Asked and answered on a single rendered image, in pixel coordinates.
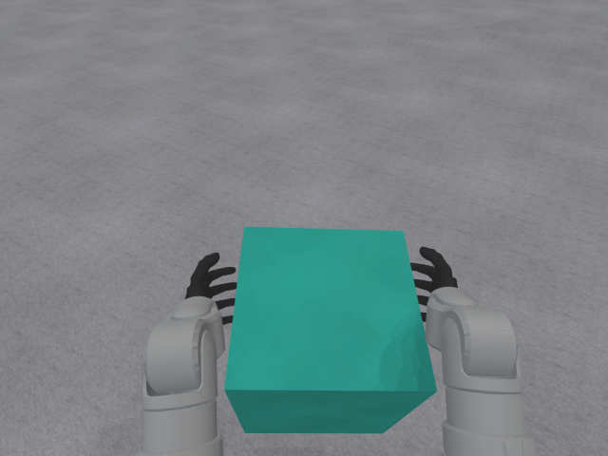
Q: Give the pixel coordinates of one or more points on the right robot forearm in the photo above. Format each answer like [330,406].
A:
[482,374]

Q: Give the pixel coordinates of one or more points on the robot right hand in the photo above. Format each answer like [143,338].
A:
[440,274]

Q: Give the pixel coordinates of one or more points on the robot left hand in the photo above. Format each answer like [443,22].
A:
[201,279]

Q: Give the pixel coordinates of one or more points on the left robot forearm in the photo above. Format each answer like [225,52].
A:
[180,384]

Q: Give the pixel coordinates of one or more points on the carton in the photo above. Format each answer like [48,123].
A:
[327,333]

